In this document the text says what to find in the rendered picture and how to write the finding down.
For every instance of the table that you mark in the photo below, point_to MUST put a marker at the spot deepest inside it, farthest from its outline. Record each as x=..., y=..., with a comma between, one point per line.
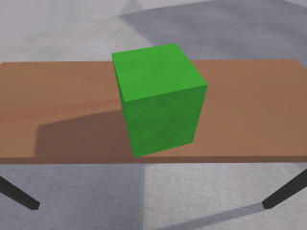
x=70, y=112

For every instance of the carton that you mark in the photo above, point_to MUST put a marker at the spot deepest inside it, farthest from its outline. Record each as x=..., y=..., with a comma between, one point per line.
x=161, y=94

